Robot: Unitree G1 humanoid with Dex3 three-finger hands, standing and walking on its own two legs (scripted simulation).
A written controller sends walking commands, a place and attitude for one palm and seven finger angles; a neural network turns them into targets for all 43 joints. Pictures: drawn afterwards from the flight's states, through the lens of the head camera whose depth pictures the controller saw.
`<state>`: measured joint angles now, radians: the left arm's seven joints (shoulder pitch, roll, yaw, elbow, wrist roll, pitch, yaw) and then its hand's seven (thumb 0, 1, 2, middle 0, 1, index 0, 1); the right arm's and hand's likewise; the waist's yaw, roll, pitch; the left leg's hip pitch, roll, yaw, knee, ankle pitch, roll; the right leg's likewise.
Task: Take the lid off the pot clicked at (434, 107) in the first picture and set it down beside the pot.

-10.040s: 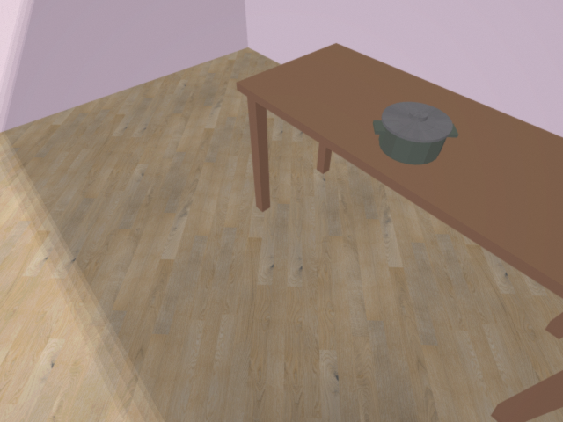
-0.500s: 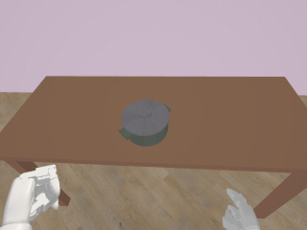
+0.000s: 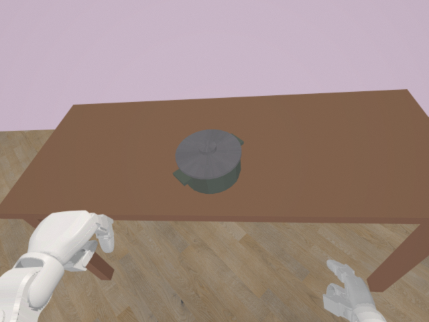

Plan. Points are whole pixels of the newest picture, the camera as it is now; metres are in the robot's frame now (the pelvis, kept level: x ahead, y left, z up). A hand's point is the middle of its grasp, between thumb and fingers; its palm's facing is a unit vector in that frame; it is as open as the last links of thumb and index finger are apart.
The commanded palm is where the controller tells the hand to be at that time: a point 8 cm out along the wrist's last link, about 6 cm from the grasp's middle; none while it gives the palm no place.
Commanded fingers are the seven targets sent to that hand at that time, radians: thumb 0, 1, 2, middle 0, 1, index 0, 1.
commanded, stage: reach forward and open the fingers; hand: left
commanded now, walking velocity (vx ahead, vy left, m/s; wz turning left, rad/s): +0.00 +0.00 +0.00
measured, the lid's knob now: (207, 147) +0.54 +0.09 -0.01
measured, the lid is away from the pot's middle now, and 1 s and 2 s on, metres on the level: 0.00 0.00 0.00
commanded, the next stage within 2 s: move the open hand above the knob in 0.60 s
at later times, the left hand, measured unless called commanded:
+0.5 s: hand (92, 223) +0.26 +0.27 +0.06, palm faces -0.22 -0.08 -0.97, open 9.9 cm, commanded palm +0.26 +0.27 +0.12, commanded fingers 0.00 -0.26 1.28 -0.80 -0.08 -0.80 -0.08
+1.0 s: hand (122, 196) +0.33 +0.23 +0.06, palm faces -0.26 -0.07 -0.96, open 10.3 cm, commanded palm +0.33 +0.23 +0.12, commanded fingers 0.00 -0.26 1.30 -0.80 -0.08 -0.80 -0.08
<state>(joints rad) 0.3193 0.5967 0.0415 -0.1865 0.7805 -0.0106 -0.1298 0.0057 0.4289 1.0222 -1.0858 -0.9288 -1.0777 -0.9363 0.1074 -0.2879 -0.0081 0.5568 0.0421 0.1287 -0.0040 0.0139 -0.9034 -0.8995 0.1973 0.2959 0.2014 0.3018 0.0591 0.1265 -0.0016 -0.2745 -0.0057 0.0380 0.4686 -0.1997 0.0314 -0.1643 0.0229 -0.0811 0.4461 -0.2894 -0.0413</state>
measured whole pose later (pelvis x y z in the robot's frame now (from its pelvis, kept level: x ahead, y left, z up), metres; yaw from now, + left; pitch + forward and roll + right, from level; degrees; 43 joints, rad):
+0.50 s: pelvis -0.01 +0.03 +0.00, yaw +0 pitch +0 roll -1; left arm 0.04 0.55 -0.06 0.01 0.84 0.02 -0.12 0.00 -0.20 1.25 -0.83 -0.14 -0.82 -0.14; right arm 0.12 -0.28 0.00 0.58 0.05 0.15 0.03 0.01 -0.90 -0.90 0.20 0.30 0.20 0.30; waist 0.04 0.12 0.02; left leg -0.26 -0.04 0.06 0.42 -0.17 0.07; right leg -0.16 -0.01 -0.07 0.41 -0.26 -0.01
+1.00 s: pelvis +0.00 +0.02 +0.00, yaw +0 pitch +2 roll +0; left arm -0.23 0.50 -0.19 0.19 0.86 0.12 -0.16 0.00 -0.25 1.30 -0.82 -0.08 -0.81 -0.09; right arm 0.12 -0.28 0.01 0.58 0.07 0.16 0.03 0.01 -0.90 -0.90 0.20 0.30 0.20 0.30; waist 0.02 0.11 0.01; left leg -0.30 -0.05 0.05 0.44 -0.18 0.06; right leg -0.20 -0.02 -0.07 0.45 -0.29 -0.01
